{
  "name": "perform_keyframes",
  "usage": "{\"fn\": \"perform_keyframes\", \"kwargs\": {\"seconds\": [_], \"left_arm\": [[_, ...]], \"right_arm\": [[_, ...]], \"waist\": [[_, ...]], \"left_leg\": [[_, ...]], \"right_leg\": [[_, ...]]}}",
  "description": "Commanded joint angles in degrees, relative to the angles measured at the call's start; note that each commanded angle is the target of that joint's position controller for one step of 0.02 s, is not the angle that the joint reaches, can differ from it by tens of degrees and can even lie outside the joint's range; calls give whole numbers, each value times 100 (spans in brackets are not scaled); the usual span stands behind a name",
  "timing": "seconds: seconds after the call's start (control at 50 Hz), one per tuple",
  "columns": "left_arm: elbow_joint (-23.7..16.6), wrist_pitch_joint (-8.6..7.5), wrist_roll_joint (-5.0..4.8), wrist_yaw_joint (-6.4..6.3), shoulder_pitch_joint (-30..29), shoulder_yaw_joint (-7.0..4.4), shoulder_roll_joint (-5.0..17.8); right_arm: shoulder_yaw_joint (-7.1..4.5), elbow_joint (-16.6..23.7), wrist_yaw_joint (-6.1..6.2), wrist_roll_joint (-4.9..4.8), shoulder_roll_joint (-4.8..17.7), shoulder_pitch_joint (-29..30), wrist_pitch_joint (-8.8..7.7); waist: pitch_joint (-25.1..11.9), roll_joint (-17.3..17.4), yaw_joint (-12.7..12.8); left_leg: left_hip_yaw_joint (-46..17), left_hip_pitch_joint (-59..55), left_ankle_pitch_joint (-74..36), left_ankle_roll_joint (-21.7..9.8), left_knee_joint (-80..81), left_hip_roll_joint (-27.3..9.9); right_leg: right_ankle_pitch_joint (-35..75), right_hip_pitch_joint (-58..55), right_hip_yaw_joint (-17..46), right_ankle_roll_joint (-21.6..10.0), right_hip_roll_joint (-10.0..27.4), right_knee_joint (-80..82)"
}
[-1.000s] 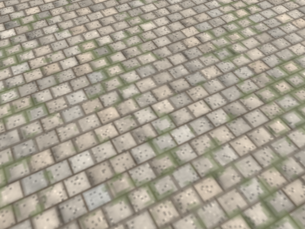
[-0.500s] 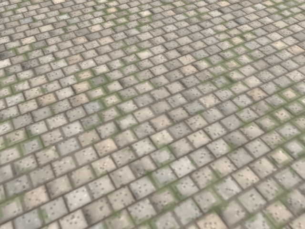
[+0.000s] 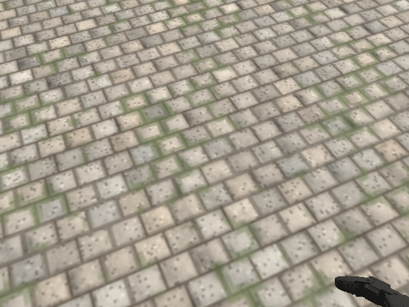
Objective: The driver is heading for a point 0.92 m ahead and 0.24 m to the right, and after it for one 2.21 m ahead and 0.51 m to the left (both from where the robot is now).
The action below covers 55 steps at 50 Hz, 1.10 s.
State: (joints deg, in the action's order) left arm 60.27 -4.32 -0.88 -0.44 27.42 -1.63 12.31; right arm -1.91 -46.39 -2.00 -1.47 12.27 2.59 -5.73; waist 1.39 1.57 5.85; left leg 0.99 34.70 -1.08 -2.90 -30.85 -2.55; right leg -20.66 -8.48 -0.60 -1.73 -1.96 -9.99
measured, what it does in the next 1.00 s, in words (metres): walks ahead, turning right: left foot, then right foot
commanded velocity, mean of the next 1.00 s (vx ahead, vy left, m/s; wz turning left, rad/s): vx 0.49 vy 0.00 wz -0.44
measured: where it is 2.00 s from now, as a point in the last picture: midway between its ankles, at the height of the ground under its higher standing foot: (307, 194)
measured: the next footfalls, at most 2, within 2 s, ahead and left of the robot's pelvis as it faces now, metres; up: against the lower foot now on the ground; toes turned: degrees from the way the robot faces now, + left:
left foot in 0.06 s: +0.23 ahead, +0.13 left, +0.00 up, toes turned +0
right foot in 0.62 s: +0.46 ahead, -0.18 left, +0.00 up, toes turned -23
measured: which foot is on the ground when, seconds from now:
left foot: up 0.00-0.04, down 0.06-0.62, up 0.64-1.00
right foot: down 0.00-0.06, up 0.08-0.60, down 0.62-1.00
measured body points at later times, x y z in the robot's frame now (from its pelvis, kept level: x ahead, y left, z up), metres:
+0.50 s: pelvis +0.26 +0.01 +0.01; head +0.28 -0.01 +0.46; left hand +0.49 +0.21 -0.09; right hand +0.21 -0.26 -0.14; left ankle +0.19 +0.13 -0.73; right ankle +0.40 -0.18 -0.68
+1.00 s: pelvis +0.52 -0.13 +0.02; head +0.54 -0.16 +0.46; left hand +0.69 +0.09 -0.10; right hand +0.59 -0.44 -0.09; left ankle +0.78 -0.07 -0.68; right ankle +0.42 -0.17 -0.73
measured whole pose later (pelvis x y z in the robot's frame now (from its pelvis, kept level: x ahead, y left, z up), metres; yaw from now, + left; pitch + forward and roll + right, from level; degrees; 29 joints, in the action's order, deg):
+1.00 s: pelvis +0.52 -0.13 +0.02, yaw -29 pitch +2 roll +0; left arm 46.2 -4.3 -0.8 -0.1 19.1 -3.8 14.0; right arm -3.2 -45.5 -0.8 -0.2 15.7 -2.4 -5.9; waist 0.9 3.2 3.5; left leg -2.5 38.0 -6.2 1.2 -34.6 -5.4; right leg -14.3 3.2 4.4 -4.9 -5.6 -15.8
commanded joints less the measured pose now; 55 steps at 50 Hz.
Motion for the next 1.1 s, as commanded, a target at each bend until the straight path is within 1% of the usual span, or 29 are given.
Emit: {"fn": "perform_keyframes", "kwargs": {"seconds": [0.02,0.04,0.06,0.08,0.1,0.12,0.14,0.16,0.2,0.24,0.3,0.4,0.48,0.52,0.56,0.58,0.6,0.62,0.64,0.66,0.68,0.7,0.72,0.74,0.76,0.84,0.92,1.02,1.1], "left_arm": [[-239,18,3,-34,-104,-245,1075],[-309,50,50,-18,-241,-218,1013],[-490,48,133,4,-336,-134,816],[-482,-40,41,52,601,102,-138],[-404,-143,-141,54,333,-41,456],[-653,-176,-258,27,-283,-170,846],[-746,-171,-228,-28,-599,-188,845],[-766,-131,-128,-67,-725,-233,769],[-716,48,-123,-52,-401,-261,458],[-819,199,-133,-64,-489,-290,353],[-1101,281,-69,-65,-1022,-349,462],[-1411,182,-25,133,-1910,-307,404],[-1806,165,-28,292,-2717,-226,339],[-1994,175,-45,363,-2892,-226,386],[-2104,193,-49,405,-2736,-294,545],[-2070,206,-56,404,-2366,-375,691],[-1893,202,-83,387,-1566,-524,931],[-1606,225,-89,288,-519,-765,1399],[-1529,242,-116,184,-247,-932,2163],[-1758,138,-27,217,-191,-816,2026],[-1707,64,36,260,-271,-676,1565],[-1727,18,3,257,-584,-611,1339],[-1846,10,-19,248,-1093,-544,1114],[-1962,6,18,232,-1427,-470,908],[-2028,-1,51,211,-1535,-448,867],[-1906,-68,20,69,-1206,-473,1043],[-1743,-45,12,-4,-859,-441,1037],[-1484,-35,-8,-7,-464,-440,1097],[-1416,54,36,-68,-579,-482,1235]], "right_arm": [[-260,340,-5,7,838,-195,-142],[-401,59,47,-12,1089,-1188,-138],[-514,-158,128,83,1492,-2357,-125],[-562,-312,92,181,1824,-2774,-95],[-415,-281,92,165,1232,-2705,-98],[-325,-229,104,118,978,-2121,-120],[-264,-157,101,111,810,-1596,-140],[-229,-172,71,155,652,-1302,-170],[-204,-271,42,226,480,-1098,-205],[-238,-381,68,206,566,-1129,-239],[-306,-482,177,244,794,-1291,-231],[-351,-539,311,227,1031,-1609,-136],[-401,-636,333,146,1181,-2054,-2],[-437,-654,321,88,1260,-2135,84],[-481,-590,325,43,1410,-1993,153],[-504,-547,337,22,1492,-1902,194],[-501,-502,344,-4,1520,-1760,247],[-453,-427,358,36,1431,-1778,243],[-229,-112,308,254,663,-2116,126],[-160,42,228,106,683,-1949,-164],[-262,235,173,-134,1045,-1198,-313],[-238,261,179,-128,1003,-1091,-382],[-265,156,232,20,1012,-1156,-382],[-328,110,255,96,1087,-1281,-310],[-351,121,242,113,1091,-1359,-216],[-285,245,246,219,803,-1059,-27],[-194,428,175,165,642,-299,-70],[-173,657,31,90,760,332,-153],[-205,625,-84,61,925,-46,-188]], "waist": [[39,-782,-764],[-559,-777,-1261],[-1460,-393,-1674],[-2579,1252,-1182],[-2447,990,-1362],[-1373,771,-1227],[-848,322,-1015],[-519,143,-833],[-356,401,-496],[-106,353,-400],[137,177,-430],[281,13,-693],[508,-49,-1008],[529,22,-1010],[290,214,-795],[-3,343,-548],[-433,312,-63],[-995,39,391],[-1356,-1477,-20],[-2341,-1262,-45],[-1740,-749,166],[-1159,-572,-34],[-816,-218,-323],[-638,-280,-554],[-591,-354,-676],[-347,-325,-646],[-134,-570,-310],[200,-624,-58],[36,-751,-327]], "left_leg": [[103,-1066,383,-230,152,308],[135,-2406,377,-381,177,375],[-906,-4362,618,-721,-37,-615],[-3659,-6331,1891,-1562,595,-2191],[-4364,-5906,2536,-1412,1320,-2150],[-3383,-4994,2416,-1069,1470,-1980],[-2590,-4016,1840,-910,1642,-1804],[-1986,-3239,1330,-798,1847,-1584],[-1136,-2501,1036,-704,2173,-1276],[-633,-2177,809,-768,2405,-1250],[-217,-2282,622,-833,2566,-1307],[553,-2778,250,-684,2550,-1230],[866,-3523,82,-634,2316,-1424],[975,-3894,-294,-568,2041,-1533],[1163,-4049,-1965,-445,1416,-1552],[1258,-4043,-3062,-370,782,-1518],[1424,-3812,-3696,-232,-326,-1344],[1469,-2767,-2912,36,-1876,-1107],[1336,-202,1640,425,-4083,-227],[-222,766,3564,415,-5054,422],[-567,1413,3082,252,-5163,139],[-522,1437,2545,118,-4743,-119],[-534,1022,2145,120,-4244,-367],[-558,546,1899,149,-3845,-528],[-567,231,1762,204,-3642,-570],[-334,284,915,512,-2516,-507],[-214,61,-525,491,-784,-261],[-234,262,-613,258,53,-111],[-42,-2,294,-142,220,55]], "right_leg": [[4868,413,702,-692,1572,-875],[5234,796,544,-541,1283,-1954],[3763,2107,396,-354,932,-3685],[-522,4221,285,-10,-80,-5838],[-1102,4698,1031,-80,60,-6644],[-636,5081,881,-140,344,-6797],[-75,4876,728,-151,651,-6607],[251,4582,699,-156,826,-6346],[495,3988,733,-186,1041,-6030],[610,4092,682,-170,1102,-5858],[1300,4750,810,-76,1137,-5347],[2409,4940,424,-17,1021,-3877],[2181,5162,32,-115,951,-3118],[1686,5137,-151,-229,859,-2910],[1090,4547,-481,-424,545,-2797],[832,3948,-675,-548,285,-2799],[998,2861,-824,-736,-38,-2481],[1234,1103,-415,-990,-75,-2243],[655,-792,2478,-1828,1456,-1876],[-22,-1511,4991,-2437,2212,-772],[368,-1300,4313,-2042,2080,-543],[860,-532,3414,-1809,1850,-629],[1365,366,2725,-1598,1579,-637],[1842,1044,2267,-1480,1371,-527],[2046,1429,2127,-1468,1267,-390],[3049,1849,1397,-1444,1079,-150],[2552,1858,963,-1111,823,-106],[2102,1138,1283,-1077,1251,-282],[3694,328,1095,-842,1520,-844]]}}
Keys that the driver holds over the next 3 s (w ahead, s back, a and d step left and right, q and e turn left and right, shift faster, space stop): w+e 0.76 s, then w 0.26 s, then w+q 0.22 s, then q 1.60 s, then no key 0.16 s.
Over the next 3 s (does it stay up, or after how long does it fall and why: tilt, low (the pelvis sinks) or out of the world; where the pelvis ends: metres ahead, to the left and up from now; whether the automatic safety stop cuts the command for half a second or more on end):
stays up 0.87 -0.21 0.00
